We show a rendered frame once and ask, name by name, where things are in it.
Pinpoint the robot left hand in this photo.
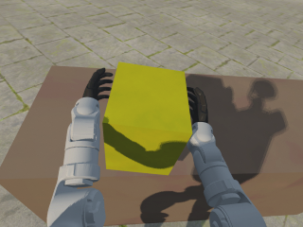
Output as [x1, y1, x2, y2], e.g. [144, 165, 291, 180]
[82, 67, 113, 101]

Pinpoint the robot right hand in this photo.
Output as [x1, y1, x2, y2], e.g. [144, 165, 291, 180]
[187, 87, 208, 125]

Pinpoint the robot right forearm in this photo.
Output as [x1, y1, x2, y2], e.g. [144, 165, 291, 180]
[187, 122, 267, 227]

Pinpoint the carton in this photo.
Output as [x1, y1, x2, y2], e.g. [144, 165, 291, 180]
[102, 61, 192, 176]

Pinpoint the robot left forearm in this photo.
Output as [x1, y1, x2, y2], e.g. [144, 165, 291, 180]
[46, 96, 100, 227]

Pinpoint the right robot upper arm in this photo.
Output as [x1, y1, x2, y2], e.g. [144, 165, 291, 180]
[209, 202, 266, 227]

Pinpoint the left robot upper arm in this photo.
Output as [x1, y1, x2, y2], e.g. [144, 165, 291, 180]
[47, 187, 106, 227]

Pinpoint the pedestal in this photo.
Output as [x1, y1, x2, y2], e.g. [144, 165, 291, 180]
[0, 65, 303, 226]

